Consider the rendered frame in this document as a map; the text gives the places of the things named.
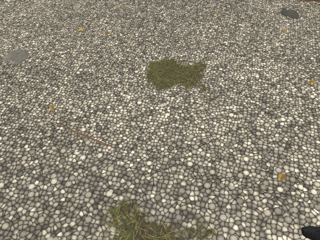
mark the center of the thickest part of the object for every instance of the right robot hand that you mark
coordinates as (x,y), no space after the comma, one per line
(311,232)

